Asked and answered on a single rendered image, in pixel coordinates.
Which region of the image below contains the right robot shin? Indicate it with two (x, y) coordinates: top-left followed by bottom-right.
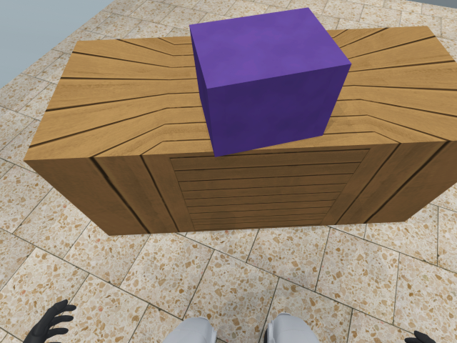
(276, 312), (291, 318)

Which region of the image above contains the robot left hand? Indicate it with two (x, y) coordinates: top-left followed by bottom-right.
(23, 299), (76, 343)

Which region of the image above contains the carton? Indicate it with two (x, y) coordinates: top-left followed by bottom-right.
(189, 7), (351, 157)

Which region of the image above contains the left robot thigh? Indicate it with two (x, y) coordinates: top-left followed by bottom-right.
(162, 317), (217, 343)

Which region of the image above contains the pedestal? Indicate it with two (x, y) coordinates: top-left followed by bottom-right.
(23, 26), (457, 236)

